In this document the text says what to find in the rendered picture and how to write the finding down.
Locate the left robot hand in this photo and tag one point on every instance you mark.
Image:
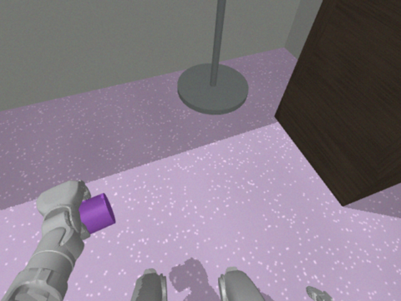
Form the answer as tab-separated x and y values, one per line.
70	192

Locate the can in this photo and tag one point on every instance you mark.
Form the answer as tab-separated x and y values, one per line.
96	213

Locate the right robot hand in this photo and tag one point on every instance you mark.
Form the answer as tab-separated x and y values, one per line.
318	295

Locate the left robot arm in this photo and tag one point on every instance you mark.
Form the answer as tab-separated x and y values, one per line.
48	270

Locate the coat stand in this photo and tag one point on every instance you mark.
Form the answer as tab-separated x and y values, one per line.
213	88

